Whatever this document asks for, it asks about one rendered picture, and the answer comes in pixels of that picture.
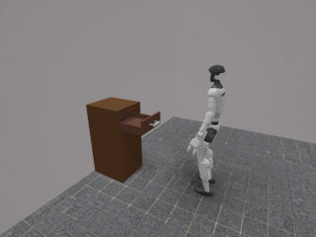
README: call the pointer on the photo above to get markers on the robot right shin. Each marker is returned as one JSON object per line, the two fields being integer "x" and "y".
{"x": 210, "y": 164}

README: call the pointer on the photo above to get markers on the drawer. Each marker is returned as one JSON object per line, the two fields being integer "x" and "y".
{"x": 137, "y": 123}

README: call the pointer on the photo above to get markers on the left robot hand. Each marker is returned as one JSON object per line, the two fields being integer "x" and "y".
{"x": 195, "y": 143}

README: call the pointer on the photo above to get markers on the handle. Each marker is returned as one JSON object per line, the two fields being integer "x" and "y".
{"x": 156, "y": 122}

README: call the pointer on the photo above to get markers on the left robot upper arm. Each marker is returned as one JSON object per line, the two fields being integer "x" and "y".
{"x": 211, "y": 101}

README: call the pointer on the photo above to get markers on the robot right foot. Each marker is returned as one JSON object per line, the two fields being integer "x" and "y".
{"x": 211, "y": 180}

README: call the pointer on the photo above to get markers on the cabinet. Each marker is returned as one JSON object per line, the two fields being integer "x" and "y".
{"x": 117, "y": 154}

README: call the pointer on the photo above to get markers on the left robot forearm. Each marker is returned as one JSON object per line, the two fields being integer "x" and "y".
{"x": 206, "y": 123}

